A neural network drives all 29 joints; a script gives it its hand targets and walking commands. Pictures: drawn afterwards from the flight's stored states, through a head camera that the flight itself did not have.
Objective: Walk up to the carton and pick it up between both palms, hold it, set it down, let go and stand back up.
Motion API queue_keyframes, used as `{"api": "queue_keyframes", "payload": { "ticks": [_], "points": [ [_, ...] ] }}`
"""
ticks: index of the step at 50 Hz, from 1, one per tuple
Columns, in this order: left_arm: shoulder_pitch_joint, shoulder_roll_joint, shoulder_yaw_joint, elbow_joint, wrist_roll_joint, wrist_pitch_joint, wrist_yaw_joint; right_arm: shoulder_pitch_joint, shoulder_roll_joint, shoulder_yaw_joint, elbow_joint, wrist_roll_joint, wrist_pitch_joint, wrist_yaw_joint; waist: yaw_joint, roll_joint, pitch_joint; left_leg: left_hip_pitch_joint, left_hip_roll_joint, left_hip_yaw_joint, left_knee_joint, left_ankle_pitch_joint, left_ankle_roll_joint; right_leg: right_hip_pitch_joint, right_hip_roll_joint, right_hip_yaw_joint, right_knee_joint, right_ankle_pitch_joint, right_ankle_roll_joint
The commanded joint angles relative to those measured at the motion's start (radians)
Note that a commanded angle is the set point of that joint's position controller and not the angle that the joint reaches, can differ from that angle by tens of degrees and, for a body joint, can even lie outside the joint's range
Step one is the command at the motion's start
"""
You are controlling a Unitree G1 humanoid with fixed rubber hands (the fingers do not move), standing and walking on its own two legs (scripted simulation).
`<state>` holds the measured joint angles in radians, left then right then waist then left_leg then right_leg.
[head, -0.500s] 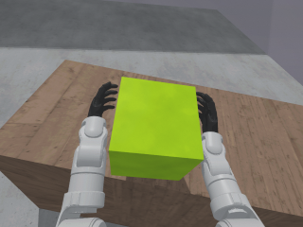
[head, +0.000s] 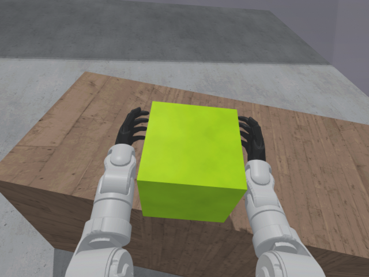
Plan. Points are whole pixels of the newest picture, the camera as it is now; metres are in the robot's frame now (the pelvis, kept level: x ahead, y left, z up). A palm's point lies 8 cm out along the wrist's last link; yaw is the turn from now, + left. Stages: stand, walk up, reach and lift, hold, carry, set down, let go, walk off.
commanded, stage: set down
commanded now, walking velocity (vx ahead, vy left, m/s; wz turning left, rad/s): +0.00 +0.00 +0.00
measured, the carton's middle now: (189, 163) +0.36 +0.00 +0.05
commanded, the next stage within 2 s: none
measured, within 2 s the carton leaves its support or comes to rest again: neither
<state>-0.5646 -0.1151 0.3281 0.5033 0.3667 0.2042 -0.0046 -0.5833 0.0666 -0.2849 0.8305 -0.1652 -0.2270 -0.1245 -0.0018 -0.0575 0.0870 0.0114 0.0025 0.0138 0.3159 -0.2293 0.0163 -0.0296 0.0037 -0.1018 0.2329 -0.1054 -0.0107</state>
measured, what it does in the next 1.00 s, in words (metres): stands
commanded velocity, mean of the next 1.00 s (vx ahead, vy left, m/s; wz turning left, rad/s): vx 0.00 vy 0.00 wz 0.00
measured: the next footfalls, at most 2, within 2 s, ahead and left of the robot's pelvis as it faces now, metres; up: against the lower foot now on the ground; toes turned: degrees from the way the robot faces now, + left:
none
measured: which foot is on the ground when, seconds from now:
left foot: down 0.00-1.00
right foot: down 0.00-1.00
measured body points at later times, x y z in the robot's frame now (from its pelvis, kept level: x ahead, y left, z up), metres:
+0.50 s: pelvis +0.02 +0.00 +0.00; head +0.05 +0.02 +0.45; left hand +0.41 +0.14 +0.05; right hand +0.40 -0.15 +0.07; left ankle -0.03 +0.10 -0.75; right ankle +0.02 -0.11 -0.75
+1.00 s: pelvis +0.03 +0.00 +0.00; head +0.09 +0.02 +0.44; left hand +0.43 +0.14 +0.02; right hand +0.42 -0.14 +0.04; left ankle -0.03 +0.10 -0.75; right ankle +0.02 -0.11 -0.75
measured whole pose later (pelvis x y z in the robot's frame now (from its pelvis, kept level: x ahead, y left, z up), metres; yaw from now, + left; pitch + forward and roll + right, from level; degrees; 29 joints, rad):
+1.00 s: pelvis +0.03 +0.00 +0.00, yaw +0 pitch +8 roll -2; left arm -0.66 -0.06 0.43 0.97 0.36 -0.20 0.05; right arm -0.65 0.10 -0.50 1.01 -0.36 -0.40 -0.10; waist -0.01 0.00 -0.02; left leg -0.24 0.01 0.01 0.37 -0.26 0.02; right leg -0.26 0.01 -0.11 0.24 -0.12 -0.01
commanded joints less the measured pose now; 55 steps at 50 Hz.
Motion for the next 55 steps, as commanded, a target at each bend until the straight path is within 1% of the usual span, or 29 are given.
{"api": "queue_keyframes", "payload": {
  "ticks": [1,3,4,7,9,10,12,14,17,20,23,25,26,27,28,29,30,33,34,35,38,40,41,45,47,51,52,53,55],
  "points": [
    [-0.521,-0.444,-0.307,0.003,-0.064,-0.104,-0.101,-0.565,0.421,0.262,-0.124,-0.08,-0.077,0.126,0.007,0.053,-0.35,-0.142,-0.001,0.088,-0.056,0.24,-0.043,0.252,0.008,-0.023,0.044,0.156,0.015],
    [-0.576,-0.442,-0.295,0.005,-0.046,-0.136,-0.098,-0.547,0.453,0.239,-0.07,-0.09,-0.068,0.134,-0.017,0.072,-0.365,-0.168,-0.006,0.086,-0.053,0.22,-0.052,0.286,0.006,-0.021,0.042,0.156,0.026],
    [-0.6,-0.465,-0.303,0.018,-0.046,-0.143,-0.092,-0.571,0.474,0.241,-0.075,-0.107,-0.07,0.14,-0.002,0.085,-0.39,-0.156,-0.005,0.073,-0.056,0.222,-0.049,0.279,0.006,-0.031,0.046,0.138,0.028],
    [-0.581,-0.456,-0.262,0.061,-0.03,-0.168,-0.093,-0.55,0.485,0.201,-0.032,-0.142,-0.071,0.145,-0.018,0.034,-0.357,-0.173,0.001,0.084,-0.063,0.216,-0.046,0.275,0.005,-0.03,0.035,0.141,0.025],
    [-0.588,-0.452,-0.24,0.089,-0.022,-0.177,-0.097,-0.558,0.471,0.182,-0.04,-0.152,-0.075,0.145,-0.024,0.053,-0.371,-0.166,-0.002,0.083,-0.074,0.197,-0.046,0.276,0.009,-0.031,0.024,0.112,0.027],
    [-0.562,-0.422,-0.218,0.099,-0.019,-0.179,-0.096,-0.548,0.472,0.179,-0.028,-0.149,-0.072,0.143,-0.002,0.048,-0.353,-0.189,-0.001,0.081,-0.079,0.199,-0.035,0.297,0.004,-0.029,0.034,0.153,0.031],
    [-0.579,-0.443,-0.236,0.117,-0.017,-0.2,-0.093,-0.546,0.5,0.179,0.014,-0.153,-0.081,0.146,-0.008,0.05,-0.382,-0.199,-0.006,0.092,-0.065,0.239,-0.041,0.308,0.006,-0.016,0.046,0.219,0.022],
    [-0.587,-0.432,-0.23,0.107,-0.007,-0.231,-0.092,-0.493,0.492,0.157,0.02,-0.171,-0.096,0.142,-0.04,0.055,-0.392,-0.202,-0.003,0.092,-0.058,0.278,-0.054,0.316,0.016,-0.031,0.05,0.248,0.025],
    [-0.588,-0.47,-0.223,0.165,-0.005,-0.253,-0.084,-0.534,0.516,0.17,-0.006,-0.166,-0.118,0.143,-0.004,0.077,-0.433,-0.245,-0.004,0.081,-0.036,0.336,-0.057,0.323,0.013,-0.026,0.078,0.309,0.026],
    [-0.602,-0.426,-0.246,0.15,-0.015,-0.296,-0.071,-0.492,0.51,0.183,0.035,-0.157,-0.13,0.142,-0.018,0.088,-0.482,-0.248,-0.006,0.079,-0.019,0.387,-0.07,0.343,0.012,-0.007,0.1,0.374,0.022],
    [-0.565,-0.459,-0.223,0.195,-0.004,-0.306,-0.062,-0.516,0.523,0.173,0.038,-0.167,-0.133,0.139,0.01,0.087,-0.46,-0.258,-0.003,0.076,-0.014,0.386,-0.07,0.284,0.014,-0.001,0.086,0.328,0.014],
    [-0.572,-0.454,-0.22,0.195,-0.006,-0.316,-0.056,-0.517,0.547,0.169,0.045,-0.158,-0.135,0.145,0.009,0.077,-0.457,-0.254,0.005,0.079,-0.009,0.393,-0.073,0.289,0.014,0.0,0.102,0.352,0.011],
    [-0.612,-0.459,-0.241,0.206,-0.01,-0.329,-0.056,-0.513,0.536,0.168,0.066,-0.186,-0.142,0.144,-0.015,0.08,-0.494,-0.255,0.003,0.072,-0.011,0.417,-0.074,0.304,0.013,-0.009,0.096,0.387,0.013],
    [-0.606,-0.456,-0.237,0.224,-0.01,-0.339,-0.055,-0.521,0.549,0.176,0.053,-0.188,-0.149,0.144,0.001,0.059,-0.528,-0.269,0.002,0.073,0.005,0.44,-0.072,0.312,0.009,0.003,0.099,0.437,0.017],
    [-0.595,-0.45,-0.214,0.244,-0.011,-0.345,-0.051,-0.508,0.533,0.161,0.053,-0.209,-0.15,0.138,-0.028,0.047,-0.525,-0.249,-0.001,0.071,0.002,0.447,-0.075,0.316,0.016,-0.019,0.113,0.456,0.025],
    [-0.593,-0.458,-0.217,0.236,-0.004,-0.356,-0.054,-0.486,0.504,0.148,0.085,-0.191,-0.156,0.137,-0.018,0.071,-0.522,-0.273,0.002,0.065,0.013,0.469,-0.081,0.312,0.013,-0.004,0.116,0.466,0.015],
    [-0.574,-0.479,-0.223,0.246,0.0,-0.356,-0.051,-0.502,0.539,0.164,0.073,-0.17,-0.164,0.136,-0.003,0.102,-0.511,-0.253,0.007,0.069,0.027,0.509,-0.087,0.293,0.013,0.002,0.116,0.457,0.01],
    [-0.589,-0.473,-0.2,0.254,0.013,-0.367,-0.054,-0.481,0.541,0.13,0.103,-0.208,-0.157,0.137,-0.022,0.084,-0.528,-0.269,0.009,0.062,0.002,0.441,-0.083,0.266,0.014,-0.01,0.106,0.393,0.01],
    [-0.592,-0.469,-0.21,0.261,0.008,-0.377,-0.052,-0.492,0.557,0.136,0.103,-0.217,-0.162,0.142,0.009,0.08,-0.539,-0.289,0.011,0.066,0.014,0.446,-0.075,0.261,0.012,0.001,0.116,0.393,0.005],
    [-0.59,-0.46,-0.176,0.291,0.018,-0.378,-0.05,-0.491,0.551,0.103,0.098,-0.236,-0.161,0.141,-0.028,0.063,-0.525,-0.278,0.005,0.068,0.005,0.444,-0.074,0.269,0.021,-0.01,0.106,0.39,0.011],
    [-0.618,-0.449,-0.187,0.319,0.001,-0.412,-0.04,-0.515,0.519,0.093,0.105,-0.237,-0.188,0.133,-0.023,0.082,-0.565,-0.3,0.01,0.062,0.033,0.498,-0.087,0.281,0.013,-0.003,0.129,0.464,0.013],
    [-0.611,-0.511,-0.257,0.273,-0.015,-0.446,-0.024,-0.496,0.557,0.124,0.13,-0.229,-0.211,0.134,-0.023,0.14,-0.641,-0.2,0.024,0.049,0.082,0.672,-0.11,0.174,0.031,-0.01,0.133,0.488,-0.004],
    [-0.611,-0.487,-0.222,0.317,-0.007,-0.451,-0.024,-0.505,0.565,0.12,0.165,-0.223,-0.206,0.131,-0.021,0.1,-0.602,-0.21,0.023,0.051,0.091,0.68,-0.111,0.166,0.041,-0.015,0.131,0.481,-0.005],
    [-0.595,-0.436,-0.147,0.378,0.025,-0.461,-0.037,-0.509,0.542,0.093,0.159,-0.249,-0.202,0.127,-0.001,0.096,-0.558,-0.325,0.009,0.059,0.055,0.516,-0.093,0.251,0.008,0.012,0.14,0.485,0.011],
    [-0.63,-0.445,-0.155,0.355,0.016,-0.475,-0.033,-0.487,0.552,0.061,0.186,-0.265,-0.201,0.13,-0.021,0.09,-0.573,-0.329,0.012,0.059,0.037,0.478,-0.088,0.25,0.009,0.013,0.133,0.469,0.006],
    [-0.653,-0.439,-0.145,0.394,0.017,-0.503,-0.039,-0.49,0.576,0.035,0.192,-0.309,-0.201,0.137,-0.033,0.085,-0.604,-0.355,0.015,0.058,0.024,0.424,-0.075,0.246,0.011,0.0,0.135,0.43,0.003],
    [-0.664,-0.45,-0.131,0.413,0.021,-0.509,-0.035,-0.512,0.578,0.038,0.194,-0.305,-0.208,0.14,-0.015,0.086,-0.599,-0.364,0.018,0.056,0.026,0.437,-0.066,0.227,0.001,0.004,0.141,0.43,-0.001],
    [-0.645,-0.455,-0.144,0.437,0.03,-0.514,-0.033,-0.512,0.564,0.018,0.205,-0.303,-0.217,0.138,-0.035,0.093,-0.6,-0.359,0.015,0.059,0.046,0.467,-0.084,0.203,0.014,-0.001,0.139,0.414,-0.008],
    [-0.657,-0.437,-0.115,0.427,0.039,-0.529,-0.02,-0.514,0.554,0.014,0.228,-0.309,-0.225,0.142,-0.025,0.102,-0.612,-0.337,0.026,0.053,0.048,0.486,-0.084,0.179,0.015,0.006,0.14,0.417,-0.011]
  ]
}}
